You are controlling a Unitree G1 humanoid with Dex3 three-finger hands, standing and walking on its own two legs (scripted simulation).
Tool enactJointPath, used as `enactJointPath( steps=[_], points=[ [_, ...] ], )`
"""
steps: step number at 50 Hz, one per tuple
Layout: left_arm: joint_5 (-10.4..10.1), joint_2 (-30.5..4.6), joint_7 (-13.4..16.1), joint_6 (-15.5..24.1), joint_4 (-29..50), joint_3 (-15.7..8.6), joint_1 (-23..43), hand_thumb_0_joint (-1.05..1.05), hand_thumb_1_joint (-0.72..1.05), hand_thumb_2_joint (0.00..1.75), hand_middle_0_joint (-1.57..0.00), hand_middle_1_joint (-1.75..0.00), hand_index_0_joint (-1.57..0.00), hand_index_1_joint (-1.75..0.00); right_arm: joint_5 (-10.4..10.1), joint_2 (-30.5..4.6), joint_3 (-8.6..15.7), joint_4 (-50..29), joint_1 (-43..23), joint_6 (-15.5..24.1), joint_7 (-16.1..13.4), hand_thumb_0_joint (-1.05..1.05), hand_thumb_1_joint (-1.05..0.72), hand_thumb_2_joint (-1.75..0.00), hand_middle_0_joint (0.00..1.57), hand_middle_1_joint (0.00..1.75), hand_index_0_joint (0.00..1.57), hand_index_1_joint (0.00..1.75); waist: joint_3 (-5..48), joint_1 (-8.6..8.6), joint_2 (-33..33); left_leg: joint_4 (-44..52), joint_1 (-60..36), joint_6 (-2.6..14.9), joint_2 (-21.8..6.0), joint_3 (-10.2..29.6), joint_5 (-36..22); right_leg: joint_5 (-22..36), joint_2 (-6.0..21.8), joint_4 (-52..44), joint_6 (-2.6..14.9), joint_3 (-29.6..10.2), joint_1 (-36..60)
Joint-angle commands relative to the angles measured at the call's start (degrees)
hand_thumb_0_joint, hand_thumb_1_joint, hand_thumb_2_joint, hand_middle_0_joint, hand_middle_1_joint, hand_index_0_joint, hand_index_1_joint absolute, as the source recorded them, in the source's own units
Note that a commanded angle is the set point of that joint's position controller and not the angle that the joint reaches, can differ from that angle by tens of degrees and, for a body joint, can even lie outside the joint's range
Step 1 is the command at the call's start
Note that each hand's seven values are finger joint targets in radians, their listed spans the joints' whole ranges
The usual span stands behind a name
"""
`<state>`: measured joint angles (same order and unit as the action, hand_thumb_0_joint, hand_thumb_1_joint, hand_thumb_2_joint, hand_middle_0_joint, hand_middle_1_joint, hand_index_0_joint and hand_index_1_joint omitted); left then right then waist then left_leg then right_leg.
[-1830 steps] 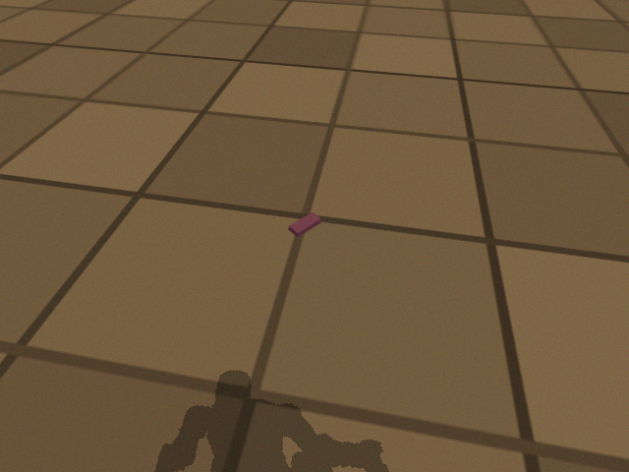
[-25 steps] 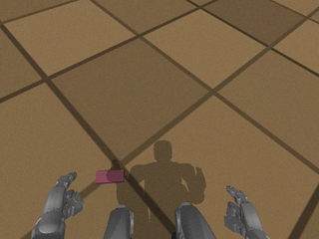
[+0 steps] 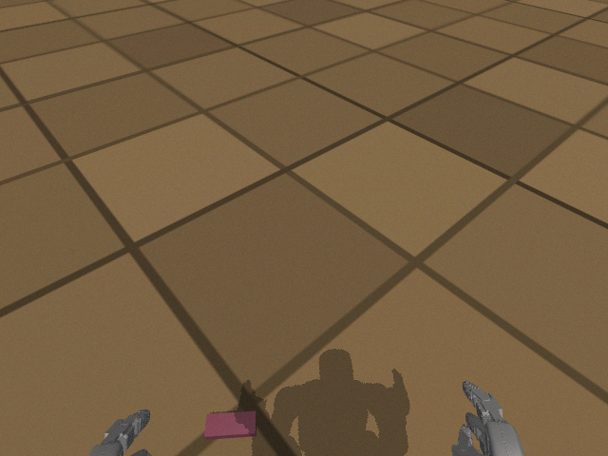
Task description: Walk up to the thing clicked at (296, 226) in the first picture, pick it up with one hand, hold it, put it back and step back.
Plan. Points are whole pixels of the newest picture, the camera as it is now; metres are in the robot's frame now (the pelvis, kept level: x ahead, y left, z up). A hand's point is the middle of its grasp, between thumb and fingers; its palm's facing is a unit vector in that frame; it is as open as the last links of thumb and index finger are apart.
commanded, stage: home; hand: left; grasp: from above
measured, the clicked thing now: (231, 425) +0.42 +0.20 -0.70
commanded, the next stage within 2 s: stand in 1.90 s
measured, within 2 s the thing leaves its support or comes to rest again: neither
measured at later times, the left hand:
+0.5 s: hand out of the picture +0.16 +0.18 -0.05, palm faces +0.05 -0.98 -0.20, open 7.4 cm
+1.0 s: hand out of the picture +0.15 +0.17 -0.05, palm faces +0.05 -0.98 -0.20, open 7.4 cm
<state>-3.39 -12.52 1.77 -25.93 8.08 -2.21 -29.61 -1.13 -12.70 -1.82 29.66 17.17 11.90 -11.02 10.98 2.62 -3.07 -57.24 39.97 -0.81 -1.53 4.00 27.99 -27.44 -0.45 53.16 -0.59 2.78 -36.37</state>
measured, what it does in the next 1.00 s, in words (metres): stands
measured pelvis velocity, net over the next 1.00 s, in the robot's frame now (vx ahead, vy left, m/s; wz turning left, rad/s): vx -0.01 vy -0.01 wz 0.00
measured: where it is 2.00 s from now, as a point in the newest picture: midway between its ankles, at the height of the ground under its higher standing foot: outside the picture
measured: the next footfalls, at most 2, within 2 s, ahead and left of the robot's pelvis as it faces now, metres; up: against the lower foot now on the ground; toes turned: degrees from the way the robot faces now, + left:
none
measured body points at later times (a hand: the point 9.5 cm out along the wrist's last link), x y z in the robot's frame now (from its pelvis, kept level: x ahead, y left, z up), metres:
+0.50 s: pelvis -0.01 +0.00 +0.00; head +0.01 +0.00 +0.45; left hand +0.15 +0.23 -0.03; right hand +0.15 -0.25 -0.07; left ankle +0.00 +0.12 -0.68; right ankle -0.01 -0.13 -0.68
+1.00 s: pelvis -0.01 -0.01 +0.00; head +0.00 +0.00 +0.45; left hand +0.14 +0.23 -0.03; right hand +0.15 -0.25 -0.06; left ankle +0.00 +0.12 -0.68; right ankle -0.01 -0.13 -0.68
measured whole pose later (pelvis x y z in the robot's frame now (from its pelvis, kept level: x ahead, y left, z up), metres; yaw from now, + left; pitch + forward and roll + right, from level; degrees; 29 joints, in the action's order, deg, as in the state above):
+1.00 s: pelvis -0.01 -0.01 +0.00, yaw +0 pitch +9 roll -2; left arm -2.8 -12.5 0.6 -26.2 7.1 -2.1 -28.7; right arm -0.6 -12.5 -1.8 31.1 16.9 14.3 -10.9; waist 9.6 2.0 -2.5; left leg -57.8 39.9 -1.3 -1.6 4.0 27.5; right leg -27.4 -0.5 54.5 -0.2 2.8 -36.7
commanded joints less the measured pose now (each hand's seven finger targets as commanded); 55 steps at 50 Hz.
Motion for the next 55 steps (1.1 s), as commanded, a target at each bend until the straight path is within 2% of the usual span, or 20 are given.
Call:
enactJointPath(
  steps=[1,4,6,7,12,15,16,18,24,31,41,45,46,49,53,55],
  points=[
    [0.53,-5.67,-0.24,2.51,9.34,-2.87,2.67,0.0,0.9,0.9,-0.2,-0.3,-0.2,-0.3,0.6,-6.67,2.77,-8.52,-3.64,4.34,-0.34,0.0,-0.9,-0.9,0.2,0.3,0.2,0.3,0.84,0.55,1.05,8.86,-6.1,1.8,1.85,-1.5,-12.82,11.65,-1.16,-8.74,0.51,1.06,1.37],
    [0.64,-6.1,-0.47,2.86,9.61,-3.36,3.04,0.0,0.9,0.9,-0.2,-0.3,-0.2,-0.3,0.79,-6.88,2.85,-8.41,-3.88,4.76,-0.11,0.0,-0.9,-0.9,0.2,0.3,0.2,0.3,1.97,0.37,0.22,8.88,-6.84,1.65,1.91,-1.48,-13.88,12.71,-1.16,-8.17,0.54,0.94,2.06],
    [1.01,-6.09,-0.56,2.87,10.11,-2.51,3.22,0.0,0.9,0.9,-0.2,-0.3,-0.2,-0.3,0.8,-6.9,2.83,-8.23,-3.92,4.86,-0.09,0.0,-0.9,-0.9,0.2,0.3,0.2,0.3,2.27,0.33,-0.63,8.85,-7.79,1.59,1.88,-1.6,-14.76,13.53,-1.09,-8.04,0.57,0.87,2.0],
    [0.92,-6.44,-0.44,3.12,10.52,-3.14,4.21,0.0,0.9,0.9,-0.2,-0.3,-0.2,-0.3,0.92,-6.86,2.83,-8.07,-4.34,5.02,-0.05,0.0,-0.9,-0.9,0.2,0.3,0.2,0.3,2.4,0.51,-0.61,8.59,-7.58,1.58,1.91,-1.39,-14.96,13.87,-1.07,-8.04,0.49,0.86,2.29],
    [1.03,-6.18,-0.33,3.2,9.88,-3.05,2.26,0.0,0.9,0.9,-0.2,-0.3,-0.2,-0.3,0.96,-6.83,2.82,-7.89,-4.32,5.11,-0.05,0.0,-0.9,-0.9,0.2,0.3,0.2,0.3,3.81,-0.04,-0.17,8.41,-8.1,1.48,1.87,-1.29,-16.44,15.14,-1.08,-7.56,0.58,0.86,3.17],
    [1.02,-6.28,-0.27,3.25,9.55,-3.06,2.31,0.0,0.9,0.9,-0.2,-0.3,-0.2,-0.3,1.04,-6.81,2.71,-7.91,-4.55,5.04,0.01,0.0,-0.9,-0.9,0.2,0.3,0.2,0.3,2.73,-0.41,-0.04,8.51,-7.21,1.54,1.9,-1.37,-15.48,14.4,-1.07,-7.77,0.54,0.84,2.96],
    [0.96,-6.16,-0.28,3.28,9.44,-2.97,2.69,0.0,0.9,0.9,-0.2,-0.3,-0.2,-0.3,1.03,-6.73,2.76,-7.79,-4.51,5.01,0.0,0.0,-0.9,-0.9,0.2,0.3,0.2,0.3,2.97,0.14,-0.1,8.37,-7.58,1.53,1.86,-1.41,-15.37,14.38,-1.07,-7.85,0.5,0.72,2.89],
    [0.83,-5.99,-0.25,3.18,9.45,-2.95,2.58,0.0,0.9,0.9,-0.2,-0.3,-0.2,-0.3,1.0,-6.79,2.73,-7.75,-4.45,5.1,-0.07,0.0,-0.9,-0.9,0.2,0.3,0.2,0.3,3.36,0.13,0.86,7.91,-7.58,1.72,1.91,-1.65,-15.74,15.19,-0.93,-8.1,0.3,0.55,3.2],
    [0.53,-5.99,-0.41,3.03,9.65,-3.16,2.62,0.0,0.9,0.9,-0.2,-0.3,-0.2,-0.3,0.89,-6.92,2.85,-7.86,-4.78,5.31,-0.04,0.0,-0.9,-0.9,0.2,0.3,0.2,0.3,1.47,-0.58,0.53,9.42,-6.19,1.52,1.71,-1.21,-11.17,10.28,-1.13,-8.45,0.43,0.91,2.04],
    [0.54,-6.18,-0.43,2.81,9.69,-3.27,2.6,0.0,0.9,0.9,-0.2,-0.3,-0.2,-0.3,0.83,-6.72,2.82,-7.97,-4.49,5.5,-0.17,0.0,-0.9,-0.9,0.2,0.3,0.2,0.3,2.35,-0.24,0.91,8.34,-5.97,1.81,1.97,-1.95,-11.09,10.78,-0.78,-9.03,0.2,0.24,1.98],
    [0.74,-6.31,-0.62,2.82,9.59,-3.45,2.68,0.0,0.9,0.9,-0.2,-0.3,-0.2,-0.3,0.76,-6.77,2.9,-7.9,-4.94,5.93,-0.27,0.0,-0.9,-0.9,0.2,0.3,0.2,0.3,-0.03,-0.6,0.23,9.83,-4.57,1.48,1.58,-1.49,-6.39,6.0,-1.1,-8.64,0.4,0.57,0.4],
    [0.5,-5.79,-0.67,2.57,9.81,-3.02,2.63,0.0,0.9,0.9,-0.2,-0.3,-0.2,-0.3,0.75,-6.67,2.87,-7.96,-4.55,6.17,-0.33,0.0,-0.9,-0.9,0.2,0.3,0.2,0.3,1.33,-0.07,1.49,8.6,-4.91,1.75,1.9,-1.98,-7.47,7.2,-0.79,-9.06,0.17,0.11,0.94],
    [0.61,-6.01,-0.62,2.53,10.48,-3.15,2.46,0.0,0.9,0.9,-0.2,-0.3,-0.2,-0.3,0.74,-6.54,2.87,-7.86,-4.65,6.18,-0.37,0.0,-0.9,-0.9,0.2,0.3,0.2,0.3,2.08,-0.44,0.36,8.67,-5.35,1.58,1.8,-1.9,-8.61,8.23,-0.82,-8.59,0.35,0.16,1.13],
    [0.73,-6.28,-0.58,2.67,10.46,-2.95,3.1,0.0,0.9,0.9,-0.2,-0.3,-0.2,-0.3,0.81,-6.78,3.0,-7.74,-4.24,6.09,-0.44,0.0,-0.9,-0.9,0.2,0.3,0.2,0.3,2.31,0.08,0.92,8.23,-5.78,1.7,1.76,-1.86,-10.22,9.6,-0.9,-8.37,0.29,0.16,1.3],
    [0.85,-6.59,-0.42,2.57,9.97,-3.52,2.28,0.0,0.9,0.9,-0.2,-0.3,-0.2,-0.3,0.72,-6.65,2.92,-7.73,-4.61,6.08,-0.58,0.0,-0.9,-0.9,0.2,0.3,0.2,0.3,2.08,-0.55,1.13,8.03,-5.65,1.71,1.8,-1.85,-10.59,9.98,-0.82,-8.57,0.27,0.16,1.35],
    [0.69,-6.23,-0.57,2.74,10.36,-2.99,3.16,0.0,0.9,0.9,-0.2,-0.3,-0.2,-0.3,0.8,-6.63,2.85,-7.59,-4.45,6.13,-0.5,0.0,-0.9,-0.9,0.2,0.3,0.2,0.3,1.9,-0.11,0.54,8.21,-5.65,1.67,1.77,-1.84,-10.64,10.11,-0.87,-8.19,0.33,0.19,1.38]
  ],
)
